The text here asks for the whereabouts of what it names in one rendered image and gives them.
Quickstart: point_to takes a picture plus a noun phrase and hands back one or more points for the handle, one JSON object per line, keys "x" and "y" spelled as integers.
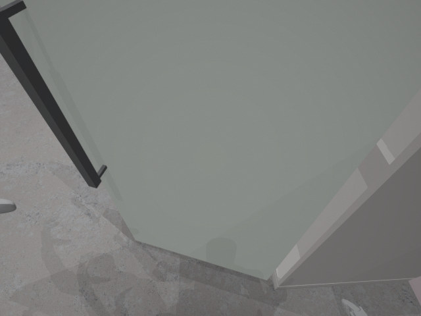
{"x": 23, "y": 67}

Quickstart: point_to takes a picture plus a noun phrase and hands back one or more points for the fridge door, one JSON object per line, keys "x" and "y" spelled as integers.
{"x": 227, "y": 126}

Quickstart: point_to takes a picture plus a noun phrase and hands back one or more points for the right robot hand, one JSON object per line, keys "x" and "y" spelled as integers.
{"x": 351, "y": 309}

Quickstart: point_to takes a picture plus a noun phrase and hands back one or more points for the left robot hand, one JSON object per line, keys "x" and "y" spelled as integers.
{"x": 7, "y": 206}

